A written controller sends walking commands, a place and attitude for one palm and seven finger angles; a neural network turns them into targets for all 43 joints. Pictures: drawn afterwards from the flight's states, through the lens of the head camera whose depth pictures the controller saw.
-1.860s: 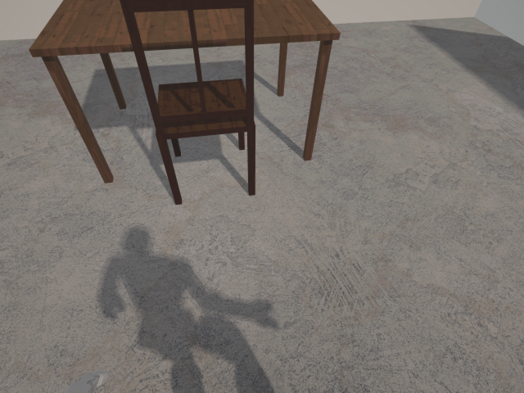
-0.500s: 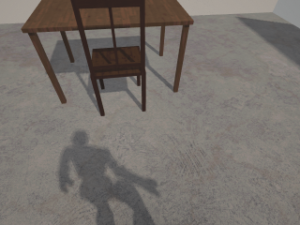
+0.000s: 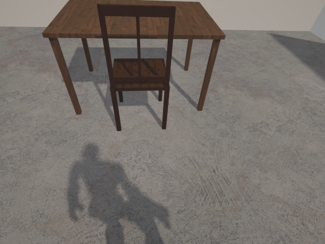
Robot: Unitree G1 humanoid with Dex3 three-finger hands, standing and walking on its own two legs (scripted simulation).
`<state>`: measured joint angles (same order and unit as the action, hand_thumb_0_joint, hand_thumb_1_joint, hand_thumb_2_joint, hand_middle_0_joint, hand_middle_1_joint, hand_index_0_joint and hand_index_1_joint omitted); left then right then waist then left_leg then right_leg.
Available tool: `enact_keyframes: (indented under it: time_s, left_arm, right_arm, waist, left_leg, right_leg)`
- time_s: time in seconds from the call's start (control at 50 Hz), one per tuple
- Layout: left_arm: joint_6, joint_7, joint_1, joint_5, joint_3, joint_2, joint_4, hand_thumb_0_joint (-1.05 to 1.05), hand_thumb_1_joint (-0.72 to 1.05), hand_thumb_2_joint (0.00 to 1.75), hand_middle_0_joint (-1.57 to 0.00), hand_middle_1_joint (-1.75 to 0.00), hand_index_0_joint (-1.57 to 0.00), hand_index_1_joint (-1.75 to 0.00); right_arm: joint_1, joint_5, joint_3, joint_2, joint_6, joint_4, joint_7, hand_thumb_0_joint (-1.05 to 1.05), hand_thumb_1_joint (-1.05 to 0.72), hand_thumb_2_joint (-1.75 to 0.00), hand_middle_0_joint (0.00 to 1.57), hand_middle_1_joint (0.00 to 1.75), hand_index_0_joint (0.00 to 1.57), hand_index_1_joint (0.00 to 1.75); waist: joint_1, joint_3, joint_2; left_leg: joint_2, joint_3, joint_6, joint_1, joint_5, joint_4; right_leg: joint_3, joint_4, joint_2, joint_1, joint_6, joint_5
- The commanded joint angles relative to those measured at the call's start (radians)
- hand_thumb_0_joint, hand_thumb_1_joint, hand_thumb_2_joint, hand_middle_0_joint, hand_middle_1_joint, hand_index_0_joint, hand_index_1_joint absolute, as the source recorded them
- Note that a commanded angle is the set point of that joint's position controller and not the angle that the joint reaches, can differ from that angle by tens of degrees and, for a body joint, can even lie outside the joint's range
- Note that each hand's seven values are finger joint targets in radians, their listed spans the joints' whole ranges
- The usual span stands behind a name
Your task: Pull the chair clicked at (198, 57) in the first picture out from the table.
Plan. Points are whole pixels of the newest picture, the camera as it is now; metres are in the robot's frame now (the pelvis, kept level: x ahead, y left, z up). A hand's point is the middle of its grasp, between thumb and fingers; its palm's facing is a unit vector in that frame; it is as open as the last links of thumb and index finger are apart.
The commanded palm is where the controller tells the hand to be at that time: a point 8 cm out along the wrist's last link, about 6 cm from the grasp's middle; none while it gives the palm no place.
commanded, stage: walk to a spot facing it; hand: left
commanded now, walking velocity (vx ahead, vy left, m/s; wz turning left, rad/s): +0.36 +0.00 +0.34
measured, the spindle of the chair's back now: (138, 49) +1.15 +0.21 -0.06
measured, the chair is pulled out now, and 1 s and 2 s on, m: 0.00 0.00 0.00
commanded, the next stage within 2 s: take the last steps up to it in 0.64 s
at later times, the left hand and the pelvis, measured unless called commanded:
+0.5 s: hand (84, 221) +0.22 +0.25 -0.18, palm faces +0.08 -0.99 -0.12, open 7.4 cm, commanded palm none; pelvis +0.17 +0.08 +0.00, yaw +5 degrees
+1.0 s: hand (95, 177) +0.37 +0.26 -0.17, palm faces +0.15 -0.97 -0.19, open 7.3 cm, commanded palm none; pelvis +0.40 +0.08 +0.00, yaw +6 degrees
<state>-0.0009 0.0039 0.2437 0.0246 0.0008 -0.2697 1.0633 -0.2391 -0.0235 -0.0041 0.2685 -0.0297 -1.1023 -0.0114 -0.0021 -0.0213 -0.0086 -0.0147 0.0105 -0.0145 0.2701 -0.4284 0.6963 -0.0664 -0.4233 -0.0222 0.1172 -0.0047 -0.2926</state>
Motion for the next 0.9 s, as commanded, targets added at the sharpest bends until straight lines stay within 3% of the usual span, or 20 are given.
enact_keyframes:
  time_s: [0.0,0.06,0.08,0.1,0.12,0.14,0.22,0.28,0.38,0.5,0.54,0.6,0.62,0.64,0.66,0.68,0.72,0.76,0.84,0.88]
  left_arm:
    - [0.037,-0.016,0.071,0.009,0.065,-0.202,-0.037,0.0,0.9,0.9,-0.2,-0.3,-0.2,-0.3]
    - [0.033,-0.013,0.043,0.002,0.063,-0.16,-0.038,0.0,0.9,0.9,-0.2,-0.3,-0.2,-0.3]
    - [0.028,-0.008,0.05,-0.006,0.055,-0.126,-0.039,0.0,0.9,0.9,-0.2,-0.3,-0.2,-0.3]
    - [0.024,0.0,0.058,-0.015,0.043,-0.055,-0.06,0.0,0.9,0.9,-0.2,-0.3,-0.2,-0.3]
    - [0.03,0.001,-0.008,-0.009,0.032,-0.029,-0.111,0.0,0.9,0.9,-0.2,-0.3,-0.2,-0.3]
    - [0.034,-0.004,-0.035,0.001,0.043,-0.039,-0.119,0.0,0.9,0.9,-0.2,-0.3,-0.2,-0.3]
    - [0.039,0.016,0.004,0.005,0.046,0.003,-0.051,0.0,0.9,0.9,-0.2,-0.3,-0.2,-0.3]
    - [0.025,0.011,0.05,0.005,0.045,0.037,-0.028,0.0,0.9,0.9,-0.2,-0.3,-0.2,-0.3]
    - [0.018,0.013,-0.065,0.001,0.049,0.058,-0.067,0.0,0.9,0.9,-0.2,-0.3,-0.2,-0.3]
    - [0.031,0.017,-0.213,-0.009,0.045,0.084,-0.113,0.0,0.9,0.9,-0.2,-0.3,-0.2,-0.3]
    - [0.036,0.011,-0.17,-0.007,0.05,0.074,-0.108,0.0,0.9,0.9,-0.2,-0.3,-0.2,-0.3]
    - [0.045,0.0,0.061,0.002,0.067,0.036,-0.048,0.0,0.9,0.9,-0.2,-0.3,-0.2,-0.3]
    - [0.056,-0.004,0.194,0.009,0.083,-0.001,-0.015,0.0,0.9,0.9,-0.2,-0.3,-0.2,-0.3]
    - [0.067,-0.014,0.316,0.015,0.104,-0.083,0.011,0.0,0.9,0.9,-0.2,-0.3,-0.2,-0.3]
    - [0.068,-0.017,0.334,-0.004,0.112,-0.138,0.022,0.0,0.9,0.9,-0.2,-0.3,-0.2,-0.3]
    - [0.062,-0.021,0.26,-0.019,0.111,-0.119,-0.003,0.0,0.9,0.9,-0.2,-0.3,-0.2,-0.3]
    - [0.071,-0.026,0.096,-0.016,0.076,-0.018,-0.034,0.0,0.9,0.9,-0.2,-0.3,-0.2,-0.3]
    - [0.085,-0.032,0.045,-0.006,0.053,0.038,-0.04,0.0,0.9,0.9,-0.2,-0.3,-0.2,-0.3]
    - [0.088,-0.028,0.06,-0.002,0.053,0.024,-0.03,0.0,0.9,0.9,-0.2,-0.3,-0.2,-0.3]
    - [0.088,-0.02,0.092,-0.005,0.053,0.014,-0.019,0.0,0.9,0.9,-0.2,-0.3,-0.2,-0.3]
  right_arm:
    - [0.07,0.008,0.035,0.07,0.047,0.113,-0.013,0.0,-0.9,-0.9,0.2,0.3,0.2,0.3]
    - [-0.105,0.008,0.036,0.022,0.059,0.066,-0.012,0.0,-0.9,-0.9,0.2,0.3,0.2,0.3]
    - [-0.21,0.007,0.045,0.049,0.065,0.029,-0.005,0.0,-0.9,-0.9,0.2,0.3,0.2,0.3]
    - [-0.319,-0.006,0.075,0.14,0.073,0.0,0.006,0.0,-0.9,-0.9,0.2,0.3,0.2,0.3]
    - [-0.408,-0.001,0.088,0.197,0.079,-0.01,0.019,0.0,-0.9,-0.9,0.2,0.3,0.2,0.3]
    - [-0.368,0.001,0.083,0.181,0.073,-0.003,0.024,0.0,-0.9,-0.9,0.2,0.3,0.2,0.3]
    - [-0.242,0.011,0.047,0.029,0.112,0.017,0.037,0.0,-0.9,-0.9,0.2,0.3,0.2,0.3]
    - [-0.286,0.017,0.043,-0.001,0.128,-0.013,0.045,0.0,-0.9,-0.9,0.2,0.3,0.2,0.3]
    - [-0.348,0.018,0.039,-0.042,0.132,-0.056,0.056,0.0,-0.9,-0.9,0.2,0.3,0.2,0.3]
    - [-0.397,0.008,0.035,-0.053,0.128,-0.088,0.064,0.0,-0.9,-0.9,0.2,0.3,0.2,0.3]
    - [-0.386,0.01,0.039,-0.037,0.125,-0.095,0.067,0.0,-0.9,-0.9,0.2,0.3,0.2,0.3]
    - [-0.318,0.012,0.055,0.008,0.12,-0.075,0.069,0.0,-0.9,-0.9,0.2,0.3,0.2,0.3]
    - [-0.296,0.016,0.058,0.006,0.119,-0.058,0.064,0.0,-0.9,-0.9,0.2,0.3,0.2,0.3]
    - [-0.314,0.03,0.054,-0.035,0.123,-0.037,0.051,0.0,-0.9,-0.9,0.2,0.3,0.2,0.3]
    - [-0.34,0.033,0.048,-0.068,0.127,-0.02,0.047,0.0,-0.9,-0.9,0.2,0.3,0.2,0.3]
    - [-0.258,0.029,0.058,-0.055,0.119,-0.002,0.044,0.0,-0.9,-0.9,0.2,0.3,0.2,0.3]
    - [-0.19,0.012,0.057,-0.089,0.1,0.013,0.031,0.0,-0.9,-0.9,0.2,0.3,0.2,0.3]
    - [-0.215,0.003,0.044,-0.123,0.067,0.003,0.028,0.0,-0.9,-0.9,0.2,0.3,0.2,0.3]
    - [-0.196,0.003,0.046,-0.131,0.039,0.021,0.016,0.0,-0.9,-0.9,0.2,0.3,0.2,0.3]
    - [-0.125,0.003,0.046,-0.121,0.041,0.045,0.005,0.0,-0.9,-0.9,0.2,0.3,0.2,0.3]
  waist:
    - [-0.019,0.142,-0.1]
    - [0.054,0.115,-0.06]
    - [0.084,0.084,0.052]
    - [0.12,0.073,0.319]
    - [0.136,0.091,0.368]
    - [0.112,0.12,0.242]
    - [0.03,0.151,0.026]
    - [0.013,0.106,0.072]
    - [0.027,0.161,0.082]
    - [0.061,0.213,0.123]
    - [0.033,0.196,0.128]
    - [-0.075,0.088,0.134]
    - [-0.136,0.025,0.076]
    - [-0.17,-0.083,-0.085]
    - [-0.112,-0.162,-0.191]
    - [-0.107,-0.054,-0.052]
    - [-0.024,0.105,-0.001]
    - [0.034,0.126,0.006]
    - [0.061,0.097,-0.048]
    - [0.039,0.097,-0.064]
  left_leg:
    - [-0.073,0.02,-0.003,0.238,-0.029,0.073]
    - [-0.02,0.111,-0.003,-0.076,0.12,-0.16]
    - [-0.015,0.079,-0.007,-0.205,0.102,-0.228]
    - [-0.214,-0.282,-0.082,-0.295,-0.107,-0.4]
    - [-0.365,-0.566,-0.161,-0.314,-0.158,-0.551]
    - [-0.392,-0.573,-0.197,-0.267,-0.156,-0.554]
    - [-0.271,-0.301,-0.15,-0.167,0.249,-0.538]
    - [-0.221,-0.15,-0.123,-0.246,0.528,-0.507]
    - [-0.203,-0.07,-0.1,-0.31,0.675,-0.515]
    - [-0.192,-0.001,-0.082,-0.33,0.91,-0.48]
    - [-0.211,0.01,-0.085,-0.339,1.14,-0.404]
    - [-0.212,0.035,-0.067,-0.316,1.282,-0.137]
    - [-0.183,0.04,-0.049,-0.18,1.139,0.075]
    - [-0.064,0.08,-0.03,0.054,0.666,0.425]
    - [0.061,0.052,-0.012,0.236,-0.093,0.76]
    - [-0.005,-0.05,-0.04,0.284,-0.066,0.794]
    - [-0.082,-0.047,-0.029,0.251,0.075,0.712]
    - [-0.113,-0.045,-0.009,0.185,0.094,0.623]
    - [-0.128,0.011,0.021,0.173,0.164,0.403]
    - [-0.124,0.039,0.028,0.19,0.222,0.29]
  right_leg:
    - [0.244,0.228,-0.334,-0.016,0.172,-0.163]
    - [0.054,0.091,-0.24,0.161,0.098,-0.153]
    - [-0.023,-0.071,-0.171,0.228,0.064,-0.137]
    - [-0.108,-0.392,-0.053,0.41,0.001,-0.194]
    - [-0.055,-0.603,0.007,0.573,-0.011,-0.327]
    - [0.03,-0.717,-0.045,0.596,0.015,-0.287]
    - [0.052,-0.753,-0.118,0.537,-0.005,0.001]
    - [0.025,-0.733,-0.103,0.542,-0.025,0.063]
    - [-0.021,-0.629,-0.09,0.638,-0.027,0.136]
    - [-0.082,-0.314,-0.028,0.511,0.022,0.156]
    - [-0.097,-0.274,0.015,0.417,0.056,0.112]
    - [-0.1,-0.214,0.062,0.153,0.1,0.091]
    - [-0.056,-0.138,0.038,-0.065,0.125,0.155]
    - [0.263,-0.087,-0.205,-0.293,0.223,0.226]
    - [0.66,0.056,-0.438,-0.35,0.344,0.356]
    - [0.614,0.138,-0.427,-0.229,0.349,0.224]
    - [0.401,0.179,-0.342,0.089,0.253,0.209]
    - [0.233,0.194,-0.291,0.242,0.212,0.324]
    - [0.077,0.215,-0.228,0.271,0.181,0.337]
    - [0.063,0.224,-0.208,0.225,0.171,0.292]
